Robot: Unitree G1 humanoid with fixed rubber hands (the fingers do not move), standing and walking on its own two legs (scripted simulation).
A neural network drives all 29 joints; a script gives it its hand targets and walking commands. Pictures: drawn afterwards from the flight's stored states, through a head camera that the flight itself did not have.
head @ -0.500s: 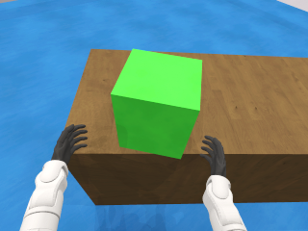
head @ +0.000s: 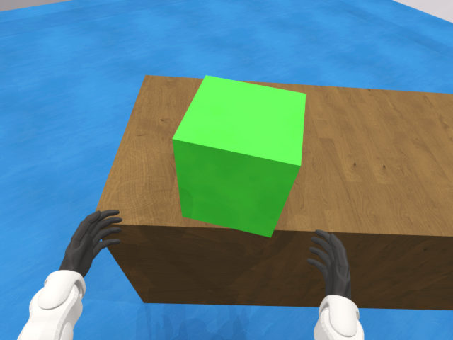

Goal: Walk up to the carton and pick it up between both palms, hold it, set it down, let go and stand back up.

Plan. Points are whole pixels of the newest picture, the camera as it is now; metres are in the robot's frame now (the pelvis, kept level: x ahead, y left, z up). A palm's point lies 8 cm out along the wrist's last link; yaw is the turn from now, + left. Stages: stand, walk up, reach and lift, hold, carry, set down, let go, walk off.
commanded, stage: set down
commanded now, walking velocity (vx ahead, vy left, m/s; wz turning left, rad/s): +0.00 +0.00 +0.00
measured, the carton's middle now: (239, 159) +0.46 -0.01 +0.03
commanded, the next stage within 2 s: none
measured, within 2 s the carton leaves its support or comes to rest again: neither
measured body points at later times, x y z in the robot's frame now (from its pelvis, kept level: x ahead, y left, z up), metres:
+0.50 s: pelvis +0.01 +0.00 +0.00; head +0.04 +0.02 +0.45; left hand +0.24 +0.26 +0.00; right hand +0.21 -0.17 +0.01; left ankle +0.05 +0.10 -0.74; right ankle +0.00 -0.13 -0.74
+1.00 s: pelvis +0.01 +0.00 +0.00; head +0.05 +0.01 +0.45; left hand +0.22 +0.25 -0.01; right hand +0.21 -0.17 -0.02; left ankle +0.05 +0.10 -0.74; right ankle +0.00 -0.13 -0.74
